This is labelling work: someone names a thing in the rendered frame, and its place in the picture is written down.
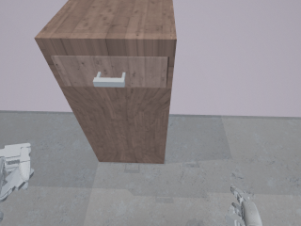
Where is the drawer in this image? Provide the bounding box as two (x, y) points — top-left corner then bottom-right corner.
(51, 56), (168, 88)

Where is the robot left hand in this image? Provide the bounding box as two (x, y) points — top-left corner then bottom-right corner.
(0, 143), (35, 203)

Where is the robot right hand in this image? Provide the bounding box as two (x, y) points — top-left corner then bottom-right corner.
(225, 186), (262, 226)

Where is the handle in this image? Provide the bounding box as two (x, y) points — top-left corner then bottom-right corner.
(93, 72), (126, 88)

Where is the cabinet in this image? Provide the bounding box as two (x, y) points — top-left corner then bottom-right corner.
(34, 0), (177, 164)

